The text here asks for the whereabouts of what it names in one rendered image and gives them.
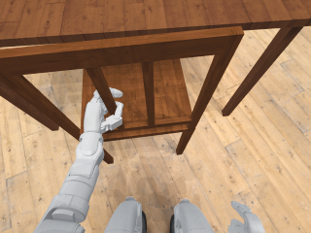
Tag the table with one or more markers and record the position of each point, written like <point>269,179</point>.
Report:
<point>46,22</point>

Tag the robot right hand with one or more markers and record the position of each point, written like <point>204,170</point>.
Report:
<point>252,223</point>

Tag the chair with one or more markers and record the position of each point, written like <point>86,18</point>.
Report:
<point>146,69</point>

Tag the robot left hand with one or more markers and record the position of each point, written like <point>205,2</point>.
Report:
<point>95,111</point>

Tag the robot left forearm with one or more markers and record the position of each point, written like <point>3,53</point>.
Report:
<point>71,202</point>

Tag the left robot upper arm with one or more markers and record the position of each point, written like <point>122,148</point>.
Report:
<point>59,226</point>

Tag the right robot shin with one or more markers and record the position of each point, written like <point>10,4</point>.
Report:
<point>175,228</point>

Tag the right robot thigh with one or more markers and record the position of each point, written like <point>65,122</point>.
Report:
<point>190,219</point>

